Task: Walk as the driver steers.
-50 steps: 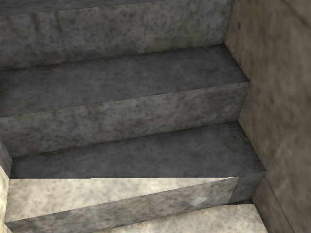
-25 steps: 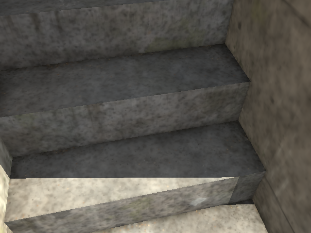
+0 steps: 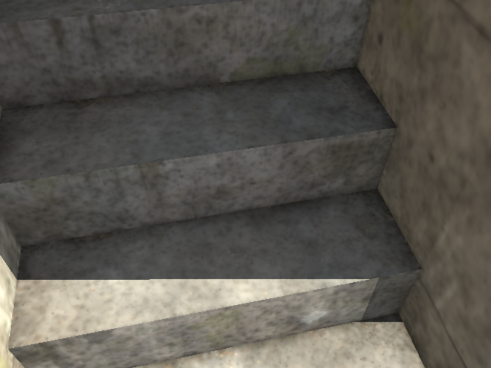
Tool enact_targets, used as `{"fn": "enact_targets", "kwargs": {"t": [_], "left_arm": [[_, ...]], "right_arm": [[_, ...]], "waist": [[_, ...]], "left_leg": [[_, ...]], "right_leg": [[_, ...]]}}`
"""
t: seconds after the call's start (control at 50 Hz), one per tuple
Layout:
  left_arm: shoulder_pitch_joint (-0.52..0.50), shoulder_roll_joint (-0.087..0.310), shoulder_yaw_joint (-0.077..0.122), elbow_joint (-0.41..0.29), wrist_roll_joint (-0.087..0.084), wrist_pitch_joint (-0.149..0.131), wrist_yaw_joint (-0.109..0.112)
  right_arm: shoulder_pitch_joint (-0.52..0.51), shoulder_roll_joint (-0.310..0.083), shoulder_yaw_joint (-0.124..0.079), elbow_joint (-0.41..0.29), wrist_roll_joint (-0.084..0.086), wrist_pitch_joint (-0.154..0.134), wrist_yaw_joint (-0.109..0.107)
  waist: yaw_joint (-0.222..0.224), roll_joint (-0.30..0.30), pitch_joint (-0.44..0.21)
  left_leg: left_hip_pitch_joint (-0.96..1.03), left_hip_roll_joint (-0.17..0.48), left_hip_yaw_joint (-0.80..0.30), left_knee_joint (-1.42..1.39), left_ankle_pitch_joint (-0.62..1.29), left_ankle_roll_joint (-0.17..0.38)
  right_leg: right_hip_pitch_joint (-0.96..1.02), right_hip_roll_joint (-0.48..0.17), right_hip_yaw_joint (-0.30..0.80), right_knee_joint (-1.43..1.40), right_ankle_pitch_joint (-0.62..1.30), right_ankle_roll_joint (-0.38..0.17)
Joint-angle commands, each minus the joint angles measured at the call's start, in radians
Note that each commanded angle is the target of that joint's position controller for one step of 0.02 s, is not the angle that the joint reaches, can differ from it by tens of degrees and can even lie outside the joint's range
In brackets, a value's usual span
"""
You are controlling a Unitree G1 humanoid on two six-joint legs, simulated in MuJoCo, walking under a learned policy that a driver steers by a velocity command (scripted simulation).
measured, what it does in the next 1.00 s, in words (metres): stands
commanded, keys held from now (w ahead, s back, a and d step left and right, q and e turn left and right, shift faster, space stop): w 0.46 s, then no key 0.54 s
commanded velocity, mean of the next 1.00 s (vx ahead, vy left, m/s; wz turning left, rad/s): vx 0.17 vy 0.02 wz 0.00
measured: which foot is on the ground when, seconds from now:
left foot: down 0.00-1.00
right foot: down 0.00-1.00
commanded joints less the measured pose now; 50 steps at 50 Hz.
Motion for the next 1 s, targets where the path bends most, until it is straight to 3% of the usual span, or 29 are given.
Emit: {"fn": "enact_targets", "kwargs": {"t": [0.02,0.46,0.48,0.5,0.54,0.56,0.6,1.0], "left_arm": [[-0.022,0.093,0.014,-0.043,-0.001,-0.01,0.002],[-0.02,0.099,0.01,-0.048,-0.001,-0.008,0.001],[-0.057,0.084,0.006,-0.06,-0.021,-0.004,0.002],[-0.084,0.07,0.0,-0.07,-0.012,-0.006,0.0],[-0.063,0.074,-0.003,-0.063,-0.003,-0.017,0.001],[-0.047,0.086,-0.002,-0.058,-0.006,-0.023,0.003],[-0.018,0.095,0.0,-0.05,-0.011,-0.026,0.004],[0.024,0.107,0.011,-0.013,-0.006,0.001,0.002]], "right_arm": [[-0.008,-0.108,-0.017,-0.035,0.0,-0.01,-0.002],[-0.007,-0.116,-0.011,-0.034,0.0,-0.011,-0.001],[-0.101,-0.103,-0.008,-0.103,-0.018,-0.017,0.008],[-0.129,-0.109,-0.008,-0.11,-0.02,-0.019,0.011],[-0.103,-0.097,-0.002,-0.099,-0.013,-0.028,0.009],[-0.074,-0.104,-0.002,-0.089,-0.011,-0.034,0.007],[-0.048,-0.121,-0.005,-0.081,-0.007,-0.037,0.005],[-0.026,-0.126,-0.012,-0.046,0.0,-0.013,0.005]], "waist": [[0.0,-0.001,-0.027],[-0.001,0.001,-0.025],[-0.017,0.006,-0.083],[-0.011,0.042,-0.024],[-0.01,0.018,-0.01],[-0.015,0.001,-0.021],[-0.016,0.003,-0.065],[-0.012,-0.001,-0.027]], "left_leg": [[-0.03,0.153,-0.091,-0.026,0.151,0.006],[-0.033,0.153,-0.095,-0.026,0.157,0.007],[-0.011,0.146,-0.117,-0.063,-0.065,0.007],[-0.063,0.158,-0.138,-0.098,-0.111,0.007],[-0.053,0.157,-0.121,-0.077,0.05,0.003],[-0.024,0.162,-0.11,-0.048,0.183,0.004],[0.012,0.172,-0.103,-0.018,0.275,0.005],[-0.048,0.165,-0.098,0.01,0.109,-0.009]], "right_leg": [[0.024,-0.112,0.071,-0.012,0.141,-0.038],[0.025,-0.112,0.064,-0.011,0.137,-0.033],[-0.003,-0.065,0.038,-0.019,-0.044,-0.035],[-0.024,-0.065,0.033,-0.023,-0.028,-0.03],[0.004,-0.093,0.055,-0.042,0.105,-0.03],[0.014,-0.1,0.058,-0.034,0.175,-0.031],[0.034,-0.102,0.055,-0.015,0.22,-0.034],[0.033,-0.103,0.072,0.005,0.192,-0.045]]}}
